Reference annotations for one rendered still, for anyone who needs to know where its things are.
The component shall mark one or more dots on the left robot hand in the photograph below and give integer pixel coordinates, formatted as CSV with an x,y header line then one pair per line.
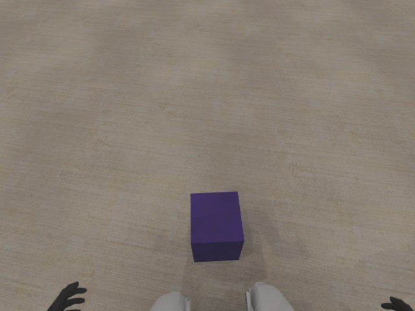
x,y
62,301

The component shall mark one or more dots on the right robot hand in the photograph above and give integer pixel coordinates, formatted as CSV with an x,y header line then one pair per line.
x,y
397,305

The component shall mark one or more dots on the right robot thigh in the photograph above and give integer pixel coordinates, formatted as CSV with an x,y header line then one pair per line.
x,y
263,297

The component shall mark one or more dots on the robot thigh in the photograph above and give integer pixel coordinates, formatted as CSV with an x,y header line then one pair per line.
x,y
263,297
171,302

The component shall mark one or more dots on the carton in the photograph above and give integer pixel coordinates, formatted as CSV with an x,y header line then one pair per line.
x,y
216,226

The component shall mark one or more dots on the left robot thigh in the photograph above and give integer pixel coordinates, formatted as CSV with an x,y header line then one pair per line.
x,y
171,302

